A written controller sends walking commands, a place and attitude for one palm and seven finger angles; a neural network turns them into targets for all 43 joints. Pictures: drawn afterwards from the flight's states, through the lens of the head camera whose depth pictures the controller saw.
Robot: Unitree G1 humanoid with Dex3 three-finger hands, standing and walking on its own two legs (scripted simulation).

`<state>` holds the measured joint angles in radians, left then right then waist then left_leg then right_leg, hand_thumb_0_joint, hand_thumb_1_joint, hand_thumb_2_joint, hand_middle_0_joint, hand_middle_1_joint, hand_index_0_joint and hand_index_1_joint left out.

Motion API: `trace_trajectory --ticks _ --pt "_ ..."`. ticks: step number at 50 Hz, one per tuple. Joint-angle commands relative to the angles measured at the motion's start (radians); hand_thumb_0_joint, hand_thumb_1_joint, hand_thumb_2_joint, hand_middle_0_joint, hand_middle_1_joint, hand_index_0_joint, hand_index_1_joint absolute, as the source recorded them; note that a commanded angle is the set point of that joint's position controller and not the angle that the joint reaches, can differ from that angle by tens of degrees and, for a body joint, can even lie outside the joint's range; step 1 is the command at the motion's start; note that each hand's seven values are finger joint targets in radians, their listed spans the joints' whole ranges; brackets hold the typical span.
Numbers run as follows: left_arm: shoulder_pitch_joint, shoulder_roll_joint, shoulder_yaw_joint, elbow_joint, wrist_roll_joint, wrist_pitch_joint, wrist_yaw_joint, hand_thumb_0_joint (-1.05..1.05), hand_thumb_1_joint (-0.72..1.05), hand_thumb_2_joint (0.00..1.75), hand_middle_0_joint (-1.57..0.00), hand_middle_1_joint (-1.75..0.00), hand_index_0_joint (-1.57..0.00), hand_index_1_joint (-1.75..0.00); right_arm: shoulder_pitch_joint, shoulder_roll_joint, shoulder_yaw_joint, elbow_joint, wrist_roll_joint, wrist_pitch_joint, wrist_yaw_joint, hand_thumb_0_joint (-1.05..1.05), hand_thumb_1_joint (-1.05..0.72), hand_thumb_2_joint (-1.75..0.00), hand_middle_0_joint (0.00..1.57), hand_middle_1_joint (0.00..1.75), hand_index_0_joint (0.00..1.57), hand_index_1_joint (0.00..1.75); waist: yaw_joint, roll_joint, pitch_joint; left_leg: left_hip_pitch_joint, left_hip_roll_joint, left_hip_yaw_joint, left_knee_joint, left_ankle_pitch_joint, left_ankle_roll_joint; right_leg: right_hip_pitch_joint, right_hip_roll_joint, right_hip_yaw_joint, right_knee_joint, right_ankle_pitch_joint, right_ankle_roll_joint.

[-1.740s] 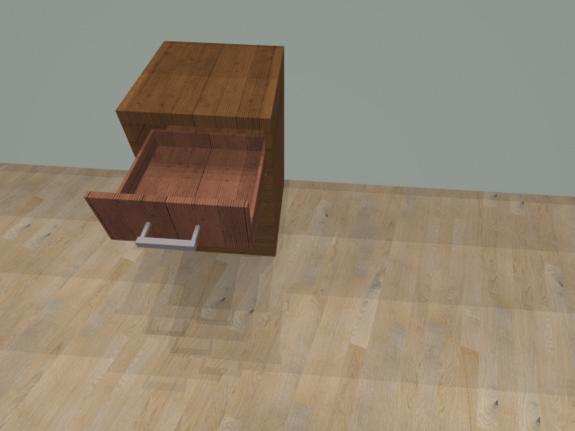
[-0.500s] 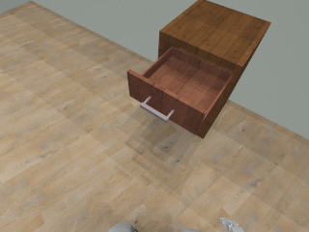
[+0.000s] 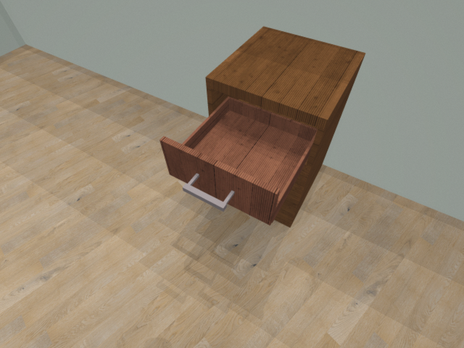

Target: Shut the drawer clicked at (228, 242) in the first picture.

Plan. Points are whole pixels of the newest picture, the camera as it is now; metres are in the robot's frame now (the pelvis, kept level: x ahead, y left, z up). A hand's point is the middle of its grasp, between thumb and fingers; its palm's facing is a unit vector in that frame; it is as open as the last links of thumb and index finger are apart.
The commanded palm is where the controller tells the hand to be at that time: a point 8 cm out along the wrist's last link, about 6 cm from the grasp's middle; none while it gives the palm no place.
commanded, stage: stand and wait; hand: left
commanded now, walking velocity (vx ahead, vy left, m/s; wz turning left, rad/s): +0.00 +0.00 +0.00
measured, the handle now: (208, 191) +0.55 +0.09 -0.21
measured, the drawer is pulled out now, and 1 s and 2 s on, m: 0.29 0.29 0.29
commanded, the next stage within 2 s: look at it before walking up in 0.22 s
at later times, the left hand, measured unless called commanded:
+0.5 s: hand out of the picture -0.01 +0.16 -0.18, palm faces +0.06 -0.98 -0.17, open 7.4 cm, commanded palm none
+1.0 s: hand out of the picture +0.01 +0.18 -0.18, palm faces +0.04 -0.98 -0.19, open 7.4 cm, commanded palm none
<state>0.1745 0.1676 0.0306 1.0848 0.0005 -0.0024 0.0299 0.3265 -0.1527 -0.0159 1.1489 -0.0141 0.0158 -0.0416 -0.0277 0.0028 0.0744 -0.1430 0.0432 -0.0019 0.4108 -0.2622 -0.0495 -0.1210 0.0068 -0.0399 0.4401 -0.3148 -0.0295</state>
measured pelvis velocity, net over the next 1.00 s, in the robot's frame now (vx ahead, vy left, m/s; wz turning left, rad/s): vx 0.00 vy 0.01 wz -0.02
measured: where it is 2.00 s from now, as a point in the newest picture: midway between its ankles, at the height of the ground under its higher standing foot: outside the picture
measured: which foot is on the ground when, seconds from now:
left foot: down 0.00-1.00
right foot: down 0.00-1.00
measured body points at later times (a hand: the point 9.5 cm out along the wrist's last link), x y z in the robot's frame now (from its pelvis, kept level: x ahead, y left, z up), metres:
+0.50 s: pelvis +0.01 +0.00 +0.00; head +0.03 +0.00 +0.45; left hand -0.01 +0.22 -0.16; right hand +0.00 -0.22 -0.16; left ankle -0.03 +0.15 -0.74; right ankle -0.05 -0.10 -0.74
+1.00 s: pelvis +0.00 +0.01 +0.00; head +0.03 +0.00 +0.45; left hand +0.01 +0.23 -0.16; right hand -0.03 -0.20 -0.16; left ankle -0.03 +0.15 -0.74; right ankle -0.05 -0.10 -0.74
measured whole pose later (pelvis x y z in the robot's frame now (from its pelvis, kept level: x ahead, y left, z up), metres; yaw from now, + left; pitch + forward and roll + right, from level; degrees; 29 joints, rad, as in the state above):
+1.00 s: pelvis +0.00 +0.01 +0.00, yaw -1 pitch -1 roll +0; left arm 0.25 0.14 0.04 1.13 0.01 0.01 0.03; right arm 0.30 -0.12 -0.02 1.12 -0.02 0.01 -0.05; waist 0.00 0.00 0.07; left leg -0.13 0.05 0.02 0.42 -0.27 -0.04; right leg -0.11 0.01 -0.02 0.42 -0.31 -0.02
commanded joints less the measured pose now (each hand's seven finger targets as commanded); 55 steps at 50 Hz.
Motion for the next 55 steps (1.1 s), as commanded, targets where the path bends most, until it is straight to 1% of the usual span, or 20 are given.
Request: trace_trajectory --ticks 1,3,4,8,9,12,15,18,26,31,35,36,38,43,45,48,51,53,54,55 --pt "0.107 0.115 0.025 -0.003 -0.001 -0.012 0.013 0.0 0.9 0.9 -0.2 -0.3 -0.2 -0.3 0.064 -0.06 -0.01 -0.023 0.003 -0.023 -0.01 0.0 -0.9 -0.9 0.2 0.3 0.2 0.3 0.029 -0.007 -0.073 0.017 0.043 -0.003 -0.01 0.35 0.039 0.067 -0.115 0.058 -0.054 0.532 -0.014" --pt "0.116 0.106 0.026 0.002 0.001 -0.012 0.014 0.0 0.9 0.9 -0.2 -0.3 -0.2 -0.3 0.063 -0.055 -0.012 -0.027 0.005 -0.02 -0.014 0.0 -0.9 -0.9 0.2 0.3 0.2 0.3 0.03 -0.028 -0.06 0.029 0.044 -0.001 -0.007 0.343 0.038 0.049 -0.109 0.054 -0.055 0.553 -0.014" --pt "0.112 0.105 0.025 0.004 0.0 -0.01 0.014 0.0 0.9 0.9 -0.2 -0.3 -0.2 -0.3 0.073 -0.054 -0.012 -0.021 0.005 -0.018 -0.014 0.0 -0.9 -0.9 0.2 0.3 0.2 0.3 0.025 -0.011 -0.043 0.016 0.043 0.002 -0.007 0.33 0.038 0.052 -0.113 0.051 -0.063 0.539 -0.012" --pt "0.123 0.091 0.023 0.007 0.002 -0.009 0.015 0.0 0.9 0.9 -0.2 -0.3 -0.2 -0.3 0.073 -0.045 -0.014 -0.021 0.005 -0.017 -0.015 0.0 -0.9 -0.9 0.2 0.3 0.2 0.3 0.027 -0.01 -0.019 0.029 0.048 -0.002 -0.018 0.322 0.04 0.015 -0.099 0.056 -0.077 0.463 -0.013" --pt "0.119 0.091 0.023 0.009 0.001 -0.008 0.014 0.0 0.9 0.9 -0.2 -0.3 -0.2 -0.3 0.081 -0.046 -0.014 -0.019 0.004 -0.016 -0.015 0.0 -0.9 -0.9 0.2 0.3 0.2 0.3 0.021 0.005 -0.011 0.019 0.049 -0.001 -0.02 0.31 0.041 0.019 -0.1 0.054 -0.083 0.436 -0.011" --pt "0.126 0.085 0.02 0.012 0.001 -0.008 0.013 0.0 0.9 0.9 -0.2 -0.3 -0.2 -0.3 0.07 -0.047 -0.015 -0.02 0.003 -0.016 -0.015 0.0 -0.9 -0.9 0.2 0.3 0.2 0.3 0.021 -0.01 0.007 0.019 0.048 -0.009 -0.029 0.29 0.042 0.003 -0.096 0.061 -0.094 0.398 -0.009" --pt "0.139 0.08 0.019 0.016 0.003 -0.01 0.013 0.0 0.9 0.9 -0.2 -0.3 -0.2 -0.3 0.068 -0.045 -0.016 -0.024 0.003 -0.016 -0.015 0.0 -0.9 -0.9 0.2 0.3 0.2 0.3 0.019 0.002 -0.006 0.034 0.05 -0.008 -0.026 0.298 0.044 -0.003 -0.096 0.062 -0.097 0.388 -0.008" --pt "0.148 0.074 0.018 0.02 0.006 -0.012 0.014 0.0 0.9 0.9 -0.2 -0.3 -0.2 -0.3 0.062 -0.042 -0.016 -0.029 0.005 -0.015 -0.016 0.0 -0.9 -0.9 0.2 0.3 0.2 0.3 0.018 -0.024 -0.002 0.046 0.052 -0.01 -0.028 0.293 0.045 -0.016 -0.092 0.062 -0.103 0.387 -0.007" --pt "0.169 0.072 0.018 0.035 0.006 -0.013 0.013 0.0 0.9 0.9 -0.2 -0.3 -0.2 -0.3 0.054 -0.056 -0.013 -0.035 0.004 -0.02 -0.019 0.0 -0.9 -0.9 0.2 0.3 0.2 0.3 0.019 0.012 -0.022 0.063 0.052 -0.006 -0.025 0.341 0.045 0.002 -0.096 0.064 -0.095 0.424 -0.007" --pt "0.172 0.066 0.016 0.042 0.006 -0.01 0.012 0.0 0.9 0.9 -0.2 -0.3 -0.2 -0.3 0.055 -0.054 -0.011 -0.034 0.003 -0.019 -0.02 0.0 -0.9 -0.9 0.2 0.3 0.2 0.3 0.021 0.022 0.003 0.049 0.053 -0.007 -0.035 0.315 0.045 -0.007 -0.093 0.066 -0.103 0.381 -0.007" --pt "0.164 0.064 0.016 0.043 0.005 -0.008 0.011 0.0 0.9 0.9 -0.2 -0.3 -0.2 -0.3 0.059 -0.054 -0.01 -0.035 0.003 -0.018 -0.019 0.0 -0.9 -0.9 0.2 0.3 0.2 0.3 0.022 0.004 0.021 0.031 0.052 -0.013 -0.047 0.284 0.046 -0.012 -0.089 0.066 -0.111 0.335 -0.004" --pt "0.167 0.063 0.015 0.042 0.005 -0.009 0.011 0.0 0.9 0.9 -0.2 -0.3 -0.2 -0.3 0.056 -0.055 -0.01 -0.037 0.002 -0.019 -0.019 0.0 -0.9 -0.9 0.2 0.3 0.2 0.3 0.024 0.014 0.024 0.032 0.051 -0.012 -0.046 0.289 0.046 -0.015 -0.091 0.069 -0.111 0.34 -0.005" --pt "0.165 0.062 0.015 0.041 0.006 -0.009 0.012 0.0 0.9 0.9 -0.2 -0.3 -0.2 -0.3 0.063 -0.051 -0.011 -0.038 0.003 -0.018 -0.019 0.0 -0.9 -0.9 0.2 0.3 0.2 0.3 0.024 -0.009 0.011 0.032 0.052 -0.013 -0.043 0.284 0.047 -0.007 -0.088 0.062 -0.11 0.34 -0.004" --pt "0.159 0.064 0.018 0.036 0.006 -0.009 0.011 0.0 0.9 0.9 -0.2 -0.3 -0.2 -0.3 0.067 -0.05 -0.011 -0.039 0.002 -0.02 -0.018 0.0 -0.9 -0.9 0.2 0.3 0.2 0.3 0.026 0.013 0.004 0.031 0.051 -0.014 -0.048 0.291 0.047 -0.005 -0.088 0.064 -0.108 0.322 -0.005" --pt "0.156 0.066 0.018 0.036 0.005 -0.008 0.011 0.0 0.9 0.9 -0.2 -0.3 -0.2 -0.3 0.069 -0.053 -0.01 -0.036 0.001 -0.021 -0.017 0.0 -0.9 -0.9 0.2 0.3 0.2 0.3 0.026 0.006 0.008 0.026 0.052 -0.015 -0.052 0.291 0.047 -0.005 -0.089 0.064 -0.106 0.319 -0.005" --pt "0.135 0.09 0.041 0.018 0.009 0.003 0.008 0.0 0.9 0.9 -0.2 -0.3 -0.2 -0.3 0.065 -0.072 -0.027 -0.045 0.002 -0.012 -0.024 0.0 -0.9 -0.9 0.2 0.3 0.2 0.3 0.024 0.006 0.008 0.044 0.071 0.014 -0.002 0.307 0.044 -0.05 -0.082 0.086 -0.058 0.379 -0.013" --pt "0.103 0.116 0.067 -0.019 0.013 0.021 -0.002 0.0 0.9 0.9 -0.2 -0.3 -0.2 -0.3 0.054 -0.108 -0.05 -0.072 0.0 0.002 -0.029 0.0 -0.9 -0.9 0.2 0.3 0.2 0.3 0.017 0.005 0.002 0.034 0.102 0.029 0.034 0.262 0.05 -0.104 -0.07 0.103 0.007 0.371 -0.02" --pt "0.078 0.112 0.078 -0.046 0.017 0.03 -0.008 0.0 0.9 0.9 -0.2 -0.3 -0.2 -0.3 0.037 -0.122 -0.063 -0.092 -0.002 0.006 -0.032 0.0 -0.9 -0.9 0.2 0.3 0.2 0.3 0.016 0.042 0.008 0.027 0.135 0.011 0.023 0.206 0.065 -0.161 -0.042 0.109 0.059 0.302 -0.02" --pt "0.063 0.114 0.083 -0.061 0.018 0.036 -0.013 0.0 0.9 0.9 -0.2 -0.3 -0.2 -0.3 0.034 -0.137 -0.069 -0.103 -0.004 0.006 -0.033 0.0 -0.9 -0.9 0.2 0.3 0.2 0.3 0.013 0.06 0.007 0.018 0.163 -0.01 0.006 0.17 0.08 -0.186 -0.027 0.102 0.094 0.249 -0.016" --pt "0.049 0.107 0.086 -0.077 0.019 0.04 -0.018 0.0 0.9 0.9 -0.2 -0.3 -0.2 -0.3 0.025 -0.154 -0.074 -0.113 -0.006 0.005 -0.034 0.0 -0.9 -0.9 0.2 0.3 0.2 0.3 0.013 0.098 0.014 0.011 0.197 -0.037 -0.017 0.148 0.1 -0.22 -0.008 0.094 0.149 0.193 -0.012"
